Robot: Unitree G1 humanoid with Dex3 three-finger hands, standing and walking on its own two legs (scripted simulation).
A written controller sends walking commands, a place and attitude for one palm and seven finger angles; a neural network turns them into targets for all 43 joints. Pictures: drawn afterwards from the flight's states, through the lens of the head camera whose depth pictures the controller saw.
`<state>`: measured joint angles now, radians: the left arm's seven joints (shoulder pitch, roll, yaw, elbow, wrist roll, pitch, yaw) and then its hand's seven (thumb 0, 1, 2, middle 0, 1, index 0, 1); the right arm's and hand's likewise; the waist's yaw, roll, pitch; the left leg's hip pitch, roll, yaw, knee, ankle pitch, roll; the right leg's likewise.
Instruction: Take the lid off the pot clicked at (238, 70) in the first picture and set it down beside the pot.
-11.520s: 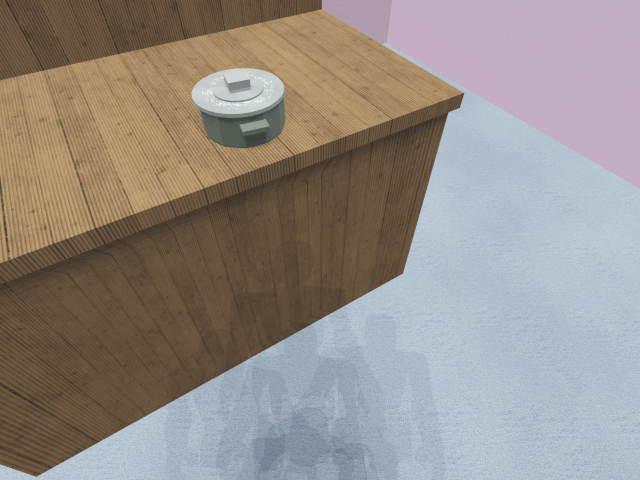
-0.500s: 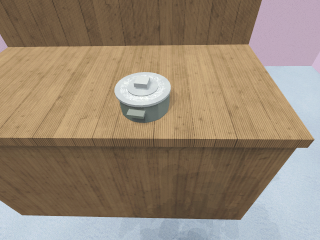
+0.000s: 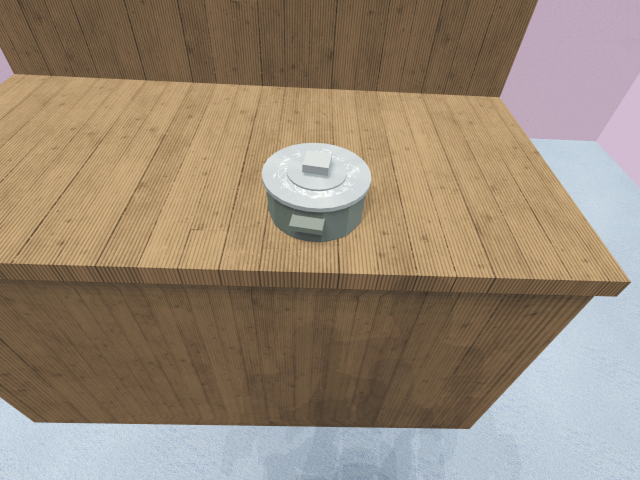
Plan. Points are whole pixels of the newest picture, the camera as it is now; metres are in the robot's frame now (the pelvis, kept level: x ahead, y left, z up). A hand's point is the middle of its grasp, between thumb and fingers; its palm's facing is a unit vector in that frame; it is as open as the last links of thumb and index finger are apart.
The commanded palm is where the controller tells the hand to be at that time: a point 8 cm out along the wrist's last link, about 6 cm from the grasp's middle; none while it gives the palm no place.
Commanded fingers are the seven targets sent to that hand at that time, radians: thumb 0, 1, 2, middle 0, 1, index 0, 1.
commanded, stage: come to a stop and stand still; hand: left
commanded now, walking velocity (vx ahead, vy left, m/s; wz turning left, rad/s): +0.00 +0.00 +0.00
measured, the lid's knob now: (317, 162) +0.57 +0.05 +0.11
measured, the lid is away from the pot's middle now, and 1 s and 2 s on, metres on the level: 0.00 0.00 0.00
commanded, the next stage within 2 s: look again from close up in 1.02 s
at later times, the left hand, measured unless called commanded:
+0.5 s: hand out of the picture +0.05 +0.14 -0.18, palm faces +0.04 -0.99 -0.15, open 7.3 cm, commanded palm none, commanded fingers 0.00 0.90 0.90 -0.20 -0.30 -0.20 -0.30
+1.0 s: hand out of the picture +0.11 +0.14 -0.17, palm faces +0.05 -0.98 -0.18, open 7.3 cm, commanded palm none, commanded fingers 0.00 0.90 0.90 -0.20 -0.30 -0.20 -0.30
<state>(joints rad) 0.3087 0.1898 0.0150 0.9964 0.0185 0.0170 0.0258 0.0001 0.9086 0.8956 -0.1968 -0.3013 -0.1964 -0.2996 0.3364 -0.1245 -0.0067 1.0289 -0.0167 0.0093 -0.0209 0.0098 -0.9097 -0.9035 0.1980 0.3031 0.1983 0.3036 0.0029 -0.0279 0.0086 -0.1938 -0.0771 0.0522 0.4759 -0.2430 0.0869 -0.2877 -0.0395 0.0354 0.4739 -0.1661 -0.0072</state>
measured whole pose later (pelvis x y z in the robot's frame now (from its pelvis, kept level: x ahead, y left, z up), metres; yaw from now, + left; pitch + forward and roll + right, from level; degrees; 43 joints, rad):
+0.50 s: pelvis +0.06 -0.02 +0.00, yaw +0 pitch +0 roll +0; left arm 0.32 0.14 -0.01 1.07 0.01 -0.01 0.03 0.01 0.92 0.90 -0.20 -0.30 -0.20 -0.30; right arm 0.26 -0.15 -0.01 1.07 -0.01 -0.02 -0.04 0.01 -0.92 -0.90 0.20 0.30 0.20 0.30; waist 0.01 -0.02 0.03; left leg -0.14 -0.05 0.03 0.44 -0.31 0.06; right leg -0.24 -0.01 0.03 0.46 -0.22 0.02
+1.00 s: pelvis +0.08 -0.03 +0.00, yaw +1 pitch +0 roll -1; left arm 0.26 0.18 0.00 1.06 0.00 -0.01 0.04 0.00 0.92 0.90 -0.20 -0.30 -0.20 -0.30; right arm 0.26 -0.14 0.00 1.11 -0.01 -0.02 -0.04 0.01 -0.92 -0.90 0.20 0.30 0.20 0.30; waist 0.00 -0.02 0.03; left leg -0.08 -0.03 0.01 0.42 -0.33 0.03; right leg -0.19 0.01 0.00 0.45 -0.25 -0.01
